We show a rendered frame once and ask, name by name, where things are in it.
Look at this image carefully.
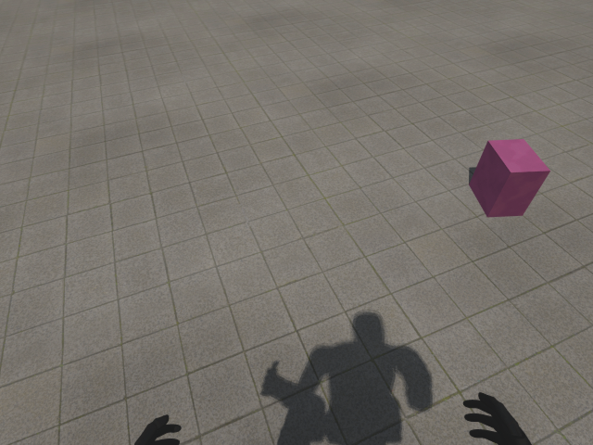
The left robot hand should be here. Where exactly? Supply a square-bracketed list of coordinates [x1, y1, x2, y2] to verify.
[134, 414, 182, 445]

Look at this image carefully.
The right robot hand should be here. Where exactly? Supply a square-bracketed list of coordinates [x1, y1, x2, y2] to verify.
[463, 392, 532, 445]

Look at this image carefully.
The carton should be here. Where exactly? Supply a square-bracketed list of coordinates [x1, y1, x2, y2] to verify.
[469, 139, 550, 217]

